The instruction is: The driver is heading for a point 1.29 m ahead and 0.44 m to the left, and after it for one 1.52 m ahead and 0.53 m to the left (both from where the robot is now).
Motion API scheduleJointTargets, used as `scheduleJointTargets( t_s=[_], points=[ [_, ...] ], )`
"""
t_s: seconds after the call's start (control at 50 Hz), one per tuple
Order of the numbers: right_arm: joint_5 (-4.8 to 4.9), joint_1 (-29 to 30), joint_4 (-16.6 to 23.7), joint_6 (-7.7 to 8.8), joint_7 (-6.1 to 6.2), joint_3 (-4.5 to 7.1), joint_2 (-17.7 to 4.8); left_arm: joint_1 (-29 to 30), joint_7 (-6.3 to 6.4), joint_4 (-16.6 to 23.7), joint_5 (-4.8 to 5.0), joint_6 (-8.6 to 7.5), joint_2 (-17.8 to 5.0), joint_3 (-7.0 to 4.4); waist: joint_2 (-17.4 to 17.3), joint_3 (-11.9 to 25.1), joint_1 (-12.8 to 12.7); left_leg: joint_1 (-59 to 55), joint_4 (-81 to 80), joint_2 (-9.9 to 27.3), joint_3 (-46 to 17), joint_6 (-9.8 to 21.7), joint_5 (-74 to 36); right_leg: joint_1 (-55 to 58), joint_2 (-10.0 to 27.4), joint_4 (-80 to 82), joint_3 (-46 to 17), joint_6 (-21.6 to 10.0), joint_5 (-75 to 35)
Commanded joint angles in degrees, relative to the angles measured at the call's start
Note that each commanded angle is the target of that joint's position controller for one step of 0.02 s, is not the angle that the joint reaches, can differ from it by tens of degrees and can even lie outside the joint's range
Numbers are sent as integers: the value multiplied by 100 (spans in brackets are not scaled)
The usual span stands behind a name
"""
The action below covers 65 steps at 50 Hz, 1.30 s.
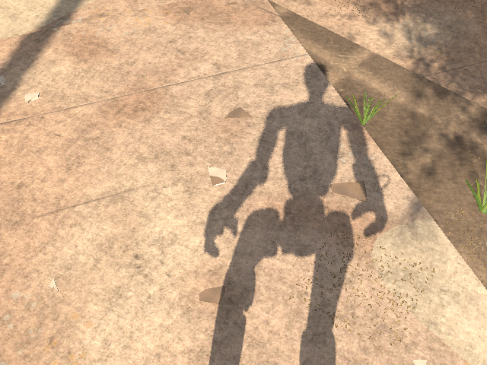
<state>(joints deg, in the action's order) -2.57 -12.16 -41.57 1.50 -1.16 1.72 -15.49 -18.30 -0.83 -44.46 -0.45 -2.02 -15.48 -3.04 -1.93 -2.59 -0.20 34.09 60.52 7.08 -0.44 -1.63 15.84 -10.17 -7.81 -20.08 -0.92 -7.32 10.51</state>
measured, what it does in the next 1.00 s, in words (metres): walks ahead, turning left: left foot, then right foot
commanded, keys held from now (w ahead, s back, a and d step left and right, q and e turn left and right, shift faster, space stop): w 0.08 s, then w+q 0.92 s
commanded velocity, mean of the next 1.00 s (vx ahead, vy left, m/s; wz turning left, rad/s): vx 0.50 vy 0.00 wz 0.33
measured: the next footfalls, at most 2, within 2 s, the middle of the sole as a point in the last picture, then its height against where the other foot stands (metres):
left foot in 0.32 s outside the picture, level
right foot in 0.82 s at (263, 298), level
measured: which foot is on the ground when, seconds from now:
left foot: up 0.00-0.30, down 0.32-0.84, up 0.86-1.00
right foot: down 0.00-0.34, up 0.36-0.80, down 0.82-1.00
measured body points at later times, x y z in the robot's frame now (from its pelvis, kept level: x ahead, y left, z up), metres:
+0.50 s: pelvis +0.28 +0.07 +0.00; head +0.31 +0.08 +0.44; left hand +0.36 +0.33 -0.13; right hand +0.39 -0.20 -0.12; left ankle +0.31 +0.12 -0.74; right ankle +0.27 -0.07 -0.66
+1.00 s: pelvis +0.56 +0.07 +0.00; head +0.59 +0.06 +0.45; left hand +0.57 +0.36 -0.10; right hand +0.75 -0.16 -0.13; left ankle +0.46 +0.15 -0.66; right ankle +0.62 -0.01 -0.74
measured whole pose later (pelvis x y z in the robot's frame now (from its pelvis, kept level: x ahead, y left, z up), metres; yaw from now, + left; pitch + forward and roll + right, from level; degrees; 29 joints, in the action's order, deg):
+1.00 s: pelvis +0.56 +0.07 +0.00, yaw +25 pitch +1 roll +0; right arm -1.7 -17.4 -45.0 0.5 -1.9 4.3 -18.4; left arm -12.9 0.6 -42.4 -1.9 -4.2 -14.8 -1.3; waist -2.8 -1.3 1.1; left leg 25.7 63.8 -1.6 -2.1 3.1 19.6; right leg -14.1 -0.6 -24.1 4.1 -2.1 11.0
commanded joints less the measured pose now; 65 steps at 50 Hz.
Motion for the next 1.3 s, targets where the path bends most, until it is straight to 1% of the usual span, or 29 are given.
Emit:
scheduleJointTargets(
  t_s=[0.02, 0.1, 0.2, 0.26, 0.3, 0.32, 0.34, 0.36, 0.38, 0.4, 0.44, 0.52, 0.64, 0.72, 0.76, 0.8, 0.82, 0.84, 0.86, 0.88, 0.9, 0.92, 0.94, 0.98, 1.08, 1.16, 1.2, 1.26, 1.3],
  points=[
    [-1, -89, 217, -37, -36, 102, -373, -225, 6, 179, 27, -173, -719, -164, 398, 101, 25, 222, -632, 34, 114, -38, -730, 184, 1503, 1031, -1157, -696, -1950],
    [52, 626, 370, -4, -68, 81, -333, -591, 18, -16, 30, -216, -755, -153, 487, -4, -244, 490, -1592, -73, 160, 46, -1473, 779, 1542, 1019, -1017, -499, -2106],
    [108, 1276, 557, 48, -129, 54, -314, -907, 92, -266, -82, -248, -749, -109, 496, -261, -445, 479, -2391, -305, 327, 378, -1408, 1462, 1811, 1009, -707, -384, -2489],
    [119, 910, 458, 69, -128, 95, -372, -691, 172, -347, -135, -255, -840, -102, 554, -149, -167, -360, -2752, -707, 468, 705, -790, 1618, 1906, 490, -331, -189, -4122],
    [102, -211, 87, 106, -40, 203, -540, -582, 195, -394, -172, -229, -949, -110, 533, 504, 332, -1691, -3074, -1177, 663, 961, -530, 1653, 1751, -1043, 5, -12, -5552],
    [25, -1091, -158, 154, 13, 284, -719, -525, 214, -349, -142, -235, -941, -84, 425, 982, 732, -2997, -3265, -891, 255, 1196, -696, 902, 1610, -2298, 195, 101, -4803],
    [-77, -1791, -217, 158, 76, 505, -1484, -846, 178, -69, 39, -279, -556, 27, -674, 1754, 735, -4809, -3312, 712, -2227, 1997, -514, -1024, 919, -4634, 581, 418, -2352],
    [148, -1599, -268, 105, 12, 495, -1376, -781, 144, -33, -76, -305, -656, -9, -1008, 2025, 537, -5194, -4202, 1376, -4408, 2448, -996, -2303, 105, -5756, 111, 491, 1745],
    [276, -1104, -224, 82, -18, 468, -1225, -328, 119, 76, -189, -310, -713, -2, -370, 1191, 383, -4544, -4263, 1157, -3702, 2322, -518, -2785, 583, -5924, -408, 451, 1358],
    [260, -763, -157, 64, -21, 408, -954, -18, 77, 169, -160, -366, -711, 30, 0, 653, 313, -3779, -4426, 987, -3046, 2179, -610, -2807, 840, -5611, -360, 459, 951],
    [237, -556, -225, 74, 9, 318, -679, 114, 48, 256, -209, -281, -632, 49, 169, 99, -7, -2684, -4702, 460, -2253, 1845, -1300, -2408, 1129, -4841, -302, 565, 812],
    [261, -698, -312, 183, 16, 363, -840, 171, 7, 324, -259, -39, -435, 124, -38, 174, -135, -2130, -4948, 33, -1648, 1816, -1840, -2165, 1198, -4012, -54, 880, 528],
    [274, -1258, -433, 153, 43, 436, -918, 1572, -30, 761, -184, -55, -347, 191, -143, 35, 357, -2487, -4859, -237, -1624, 1480, -1858, -2485, 1124, -2228, 34, 1089, -849],
    [188, -1511, -436, 118, 100, 463, -965, 2095, -33, 972, -122, -131, -399, 209, -197, 100, 550, -2991, -4372, -119, -1905, 1396, -2533, -2373, 911, -1601, -1, 1019, -802],
    [157, -1320, -347, 114, 145, 487, -1039, 1896, -17, 965, -108, -179, -521, 177, -266, 150, 373, -2986, -4101, -34, -2130, 1241, -2647, -1835, 828, -1211, -108, 902, -495],
    [155, -995, -252, 135, 141, 504, -1126, 1055, 56, 719, -103, -244, -713, 88, -242, 419, -62, -2668, -3414, -179, -2190, 1028, -3030, -531, 620, -775, -49, 722, -122],
    [210, -962, -246, 180, 93, 466, -1006, 382, 129, 561, -166, -325, -927, 4, 114, 824, -407, -2330, -2384, -549, -1897, 877, -2854, 537, 926, -453, -303, 534, -117],
    [274, -1004, -64, 238, 69, 333, -553, -568, 237, 536, -296, -350, -1372, -103, 851, 1737, -728, -1704, -772, -901, -1290, 743, -1339, 1812, 2374, -246, -1707, 225, 1185],
    [368, -1623, 115, 210, 71, 281, -320, -351, 248, 552, -304, -237, -1793, -211, 2107, 1946, -257, -47, 346, -1658, -653, 619, 1793, 2538, 3419, 493, -4226, -364, 1687],
    [172, -1541, -124, 92, 127, 325, -764, -63, 218, 566, -216, -166, -1277, -163, 1130, 1277, -139, 428, 913, -1040, -636, 654, 1394, 1930, 3296, 433, -4147, -423, 2202],
    [127, -1121, -136, 64, 70, 343, -807, 219, 188, 627, -168, -166, -767, -42, 495, 685, -163, 361, 871, -860, -605, 629, 833, 1282, 2962, 496, -3195, -297, 1840],
    [130, -901, -101, 49, 16, 321, -679, 374, 164, 588, -174, -181, -576, 12, 401, 365, -95, 228, 674, -700, -542, 561, 514, 816, 2666, 638, -2361, -183, 954],
    [76, -787, -84, 0, -38, 322, -632, 358, 172, 528, -169, -211, -523, 29, 635, 252, -56, 125, 528, -573, -474, 506, 397, 587, 2444, 722, -1774, -79, 346],
    [41, -780, -67, -113, -127, 305, -555, 221, 152, 388, -110, -308, -527, 19, 880, 255, 22, -1, 512, -532, -364, 424, 212, 429, 2237, 805, -1089, -26, -666],
    [42, -43, 250, -182, -212, 239, -385, 54, 124, 183, -32, -384, -580, -37, 713, 71, 75, 493, -27, -485, -139, 226, -408, 546, 2244, 768, 60, -165, -3170],
    [86, 531, 455, -140, -301, 98, -132, 118, 144, 101, -8, -299, -646, -64, 884, 75, -20, -351, -1711, -586, 352, 287, -1321, 291, 1931, 524, 950, 32, -3582],
    [54, 637, 513, -143, -314, 103, -188, 6, 168, 38, 8, -255, -760, -109, 901, 151, -69, -657, -2176, -691, 513, 391, -1289, 491, 2016, 231, 1040, 117, -3791],
    [-35, 294, 497, -115, -261, 193, -413, -30, 243, 0, 42, -139, -943, -185, 887, 420, 59, -1180, -2639, -943, 596, 686, -682, 858, 2157, -826, 1077, 210, -4495],
    [-152, -740, 195, 19, -116, 325, -678, -71, 245, 31, 65, -57, -957, -189, 264, 1083, 545, -2596, -3574, -1007, 304, 1001, -1794, 348, 1835, -2980, 1265, 502, -3170]
  ],
)
Velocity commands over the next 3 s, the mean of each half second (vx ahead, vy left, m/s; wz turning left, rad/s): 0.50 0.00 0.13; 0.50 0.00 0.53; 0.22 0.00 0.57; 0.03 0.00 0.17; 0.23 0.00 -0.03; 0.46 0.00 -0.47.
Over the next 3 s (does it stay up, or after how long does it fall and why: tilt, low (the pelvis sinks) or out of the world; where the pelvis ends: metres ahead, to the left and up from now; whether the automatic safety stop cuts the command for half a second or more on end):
stays up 1.02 0.42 -0.02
